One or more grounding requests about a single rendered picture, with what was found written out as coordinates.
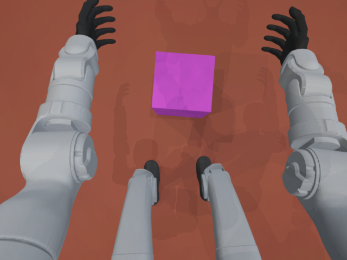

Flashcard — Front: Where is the robot right forearm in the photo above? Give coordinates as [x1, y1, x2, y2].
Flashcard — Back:
[279, 49, 347, 152]

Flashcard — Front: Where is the right robot thigh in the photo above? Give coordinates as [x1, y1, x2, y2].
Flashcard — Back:
[201, 169, 262, 260]

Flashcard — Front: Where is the robot left foot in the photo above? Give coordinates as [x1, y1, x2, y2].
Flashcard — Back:
[144, 160, 160, 205]

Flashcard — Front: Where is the robot right upper arm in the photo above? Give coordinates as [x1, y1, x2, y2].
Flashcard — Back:
[282, 147, 347, 260]

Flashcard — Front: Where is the robot right hand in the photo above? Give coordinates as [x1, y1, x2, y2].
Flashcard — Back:
[261, 6, 309, 66]

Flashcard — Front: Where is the robot left forearm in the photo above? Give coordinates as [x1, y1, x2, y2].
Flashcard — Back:
[20, 35, 99, 177]

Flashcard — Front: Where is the robot left hand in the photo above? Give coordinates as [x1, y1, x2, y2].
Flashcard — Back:
[76, 0, 116, 50]

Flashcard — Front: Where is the robot left upper arm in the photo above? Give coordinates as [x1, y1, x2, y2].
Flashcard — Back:
[0, 131, 98, 260]

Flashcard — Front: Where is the carton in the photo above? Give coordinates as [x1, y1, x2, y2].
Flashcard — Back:
[152, 51, 215, 118]

